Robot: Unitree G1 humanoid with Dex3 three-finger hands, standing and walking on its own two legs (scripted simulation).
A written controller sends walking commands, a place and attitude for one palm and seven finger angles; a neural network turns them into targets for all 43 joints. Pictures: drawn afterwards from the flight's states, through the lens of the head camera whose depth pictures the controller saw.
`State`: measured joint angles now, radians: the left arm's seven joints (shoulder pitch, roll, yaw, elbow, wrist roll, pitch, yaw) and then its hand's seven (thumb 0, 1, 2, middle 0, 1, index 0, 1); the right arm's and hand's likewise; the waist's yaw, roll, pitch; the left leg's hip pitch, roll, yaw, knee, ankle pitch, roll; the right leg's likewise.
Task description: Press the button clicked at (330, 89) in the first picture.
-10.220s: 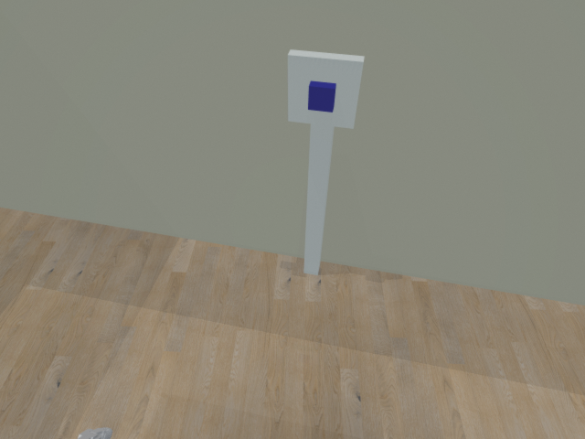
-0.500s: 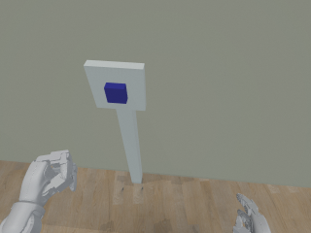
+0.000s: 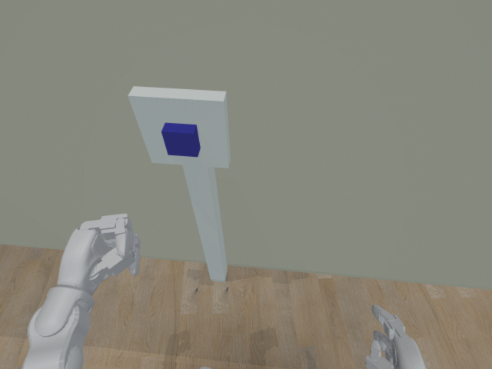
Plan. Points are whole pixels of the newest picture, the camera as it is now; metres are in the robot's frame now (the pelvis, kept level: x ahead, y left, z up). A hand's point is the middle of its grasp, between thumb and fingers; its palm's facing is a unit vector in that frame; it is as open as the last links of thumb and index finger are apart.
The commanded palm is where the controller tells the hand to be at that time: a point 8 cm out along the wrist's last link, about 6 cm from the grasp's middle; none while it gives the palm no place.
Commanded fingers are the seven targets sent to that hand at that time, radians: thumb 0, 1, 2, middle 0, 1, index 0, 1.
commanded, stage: aim a knuckle at the button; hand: left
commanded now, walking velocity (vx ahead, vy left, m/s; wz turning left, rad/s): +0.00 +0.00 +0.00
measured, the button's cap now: (182, 139) +0.50 +0.15 +0.09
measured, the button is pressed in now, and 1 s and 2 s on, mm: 0 0 0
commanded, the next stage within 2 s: press the button with the knuckle in 1.62 s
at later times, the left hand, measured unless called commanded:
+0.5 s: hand (160, 220) +0.33 +0.16 +0.06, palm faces -0.05 -1.00 -0.03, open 3.1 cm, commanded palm +0.32 +0.22 +0.06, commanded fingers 0.00 0.90 0.90 -1.30 -1.50 -1.30 -1.50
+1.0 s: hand (184, 189) +0.41 +0.14 +0.05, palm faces -0.05 -1.00 -0.02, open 3.1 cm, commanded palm +0.38 +0.20 +0.06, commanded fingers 0.00 0.90 0.90 -1.30 -1.50 -1.30 -1.50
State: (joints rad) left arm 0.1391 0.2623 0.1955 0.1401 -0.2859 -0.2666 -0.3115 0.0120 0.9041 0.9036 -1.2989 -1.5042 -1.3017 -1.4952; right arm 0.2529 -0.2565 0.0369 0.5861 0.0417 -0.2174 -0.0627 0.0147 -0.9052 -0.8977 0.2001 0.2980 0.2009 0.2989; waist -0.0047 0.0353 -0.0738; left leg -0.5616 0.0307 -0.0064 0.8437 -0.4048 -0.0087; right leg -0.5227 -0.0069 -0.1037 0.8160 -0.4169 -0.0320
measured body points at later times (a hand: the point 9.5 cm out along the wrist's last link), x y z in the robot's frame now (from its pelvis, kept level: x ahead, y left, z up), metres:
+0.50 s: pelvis +0.00 +0.01 +0.00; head +0.05 +0.00 +0.45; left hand +0.33 +0.22 +0.06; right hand +0.14 -0.24 -0.10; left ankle +0.01 +0.12 -0.70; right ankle +0.00 -0.10 -0.70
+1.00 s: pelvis +0.00 +0.00 -0.01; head +0.06 +0.01 +0.43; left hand +0.40 +0.19 +0.05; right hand +0.07 -0.25 -0.13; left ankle +0.01 +0.12 -0.70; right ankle +0.00 -0.10 -0.70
